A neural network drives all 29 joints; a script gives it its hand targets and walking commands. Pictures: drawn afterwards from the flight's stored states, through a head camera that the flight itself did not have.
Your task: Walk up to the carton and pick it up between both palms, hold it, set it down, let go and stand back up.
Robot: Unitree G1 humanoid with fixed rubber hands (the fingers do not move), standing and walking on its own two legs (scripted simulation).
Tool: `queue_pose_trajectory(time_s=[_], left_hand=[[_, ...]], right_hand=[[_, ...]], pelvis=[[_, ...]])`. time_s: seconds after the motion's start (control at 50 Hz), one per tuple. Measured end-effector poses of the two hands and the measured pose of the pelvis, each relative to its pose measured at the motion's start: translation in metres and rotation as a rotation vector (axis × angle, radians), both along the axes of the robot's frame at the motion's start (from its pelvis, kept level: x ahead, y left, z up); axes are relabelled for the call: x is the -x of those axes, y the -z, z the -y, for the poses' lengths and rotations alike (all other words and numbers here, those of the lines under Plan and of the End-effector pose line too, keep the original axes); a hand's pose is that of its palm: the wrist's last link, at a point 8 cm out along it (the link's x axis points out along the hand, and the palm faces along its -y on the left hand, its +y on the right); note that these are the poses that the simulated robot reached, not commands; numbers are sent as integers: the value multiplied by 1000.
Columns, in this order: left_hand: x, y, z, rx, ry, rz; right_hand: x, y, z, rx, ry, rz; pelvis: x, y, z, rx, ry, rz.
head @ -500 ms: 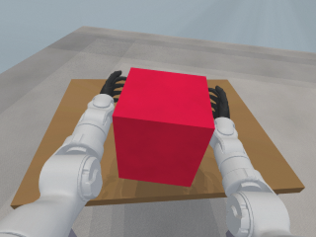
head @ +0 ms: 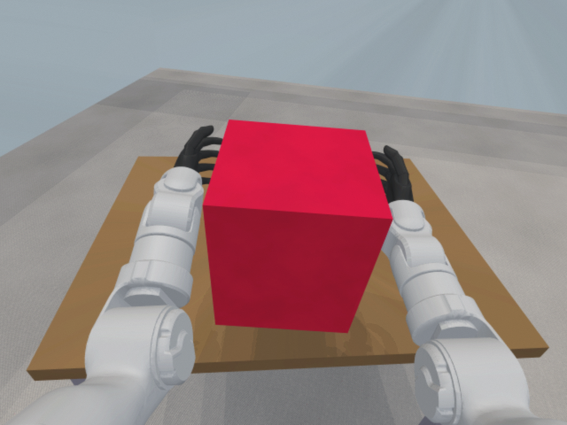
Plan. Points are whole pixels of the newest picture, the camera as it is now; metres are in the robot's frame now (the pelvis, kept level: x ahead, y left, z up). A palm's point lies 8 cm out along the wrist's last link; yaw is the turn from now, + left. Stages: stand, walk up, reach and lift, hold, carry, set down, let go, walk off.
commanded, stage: reach and lift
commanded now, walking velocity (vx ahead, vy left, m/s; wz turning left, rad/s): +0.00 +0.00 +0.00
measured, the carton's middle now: (289, 228) +0.39 -0.03 +0.13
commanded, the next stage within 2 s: hold in 1.60 s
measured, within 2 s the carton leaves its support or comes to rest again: neither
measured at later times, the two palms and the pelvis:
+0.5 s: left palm (176, 170) +0.39 +0.13 +0.23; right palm (391, 188) +0.38 -0.17 +0.21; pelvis +0.00 +0.00 +0.00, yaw +0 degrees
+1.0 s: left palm (171, 166) +0.39 +0.14 +0.24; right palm (391, 177) +0.38 -0.16 +0.22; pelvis +0.00 +0.00 +0.00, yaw +0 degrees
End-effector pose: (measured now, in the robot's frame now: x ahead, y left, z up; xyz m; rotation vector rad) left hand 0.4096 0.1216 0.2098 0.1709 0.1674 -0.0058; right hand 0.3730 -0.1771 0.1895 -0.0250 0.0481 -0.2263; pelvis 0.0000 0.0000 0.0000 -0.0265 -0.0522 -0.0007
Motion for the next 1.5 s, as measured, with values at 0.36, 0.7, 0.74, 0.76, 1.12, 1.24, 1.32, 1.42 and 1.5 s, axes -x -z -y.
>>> queue_pose_trajectory(time_s=[0.36, 0.7, 0.74, 0.76, 1.12, 1.24, 1.32, 1.42, 1.5], left_hand=[[16, -17, -11, 7, -63, 6], [21, -30, -15, 20, -85, 13], [23, -30, -15, 20, -86, 12], [23, -30, -15, 20, -87, 11], [18, -32, -19, 38, -95, 13], [22, -37, -20, 44, -99, 20], [26, -40, -20, 46, -100, 17], [33, -46, -20, 49, -101, 36], [36, -46, -20, 48, -101, 29]], right_hand=[[-3, -21, -9, 23, -61, 3], [-4, -32, -13, 32, -83, 8], [-3, -34, -13, 33, -83, 7], [-2, -34, -13, 33, -84, 5], [-11, -40, -16, 28, -96, 6], [-8, -45, -17, 23, -97, 12], [-4, -48, -18, 22, -100, 10], [1, -57, -18, 24, -100, 28], [5, -58, -17, 23, -100, 19]], pelvis=[[4, 0, 3, -5, 0, 18], [3, 0, 3, -4, -1, 28], [4, 0, 3, -4, -1, 31], [4, 0, 3, -4, -1, 32], [0, 0, 2, -3, -1, 26], [0, 0, 2, -3, -1, 35], [2, 0, 2, -3, -1, 45], [5, 0, 3, -4, -2, 55], [7, 0, 3, -4, -2, 59]])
